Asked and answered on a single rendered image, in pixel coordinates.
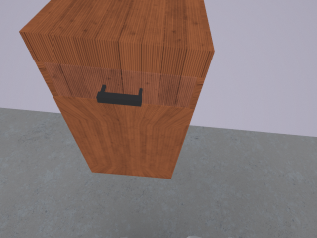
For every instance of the handle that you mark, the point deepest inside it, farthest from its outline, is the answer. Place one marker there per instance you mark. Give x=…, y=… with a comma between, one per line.
x=119, y=98

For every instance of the drawer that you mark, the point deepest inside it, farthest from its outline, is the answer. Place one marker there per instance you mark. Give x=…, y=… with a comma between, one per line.
x=86, y=81

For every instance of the cabinet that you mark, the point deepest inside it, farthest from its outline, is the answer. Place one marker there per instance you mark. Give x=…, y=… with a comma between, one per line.
x=156, y=36

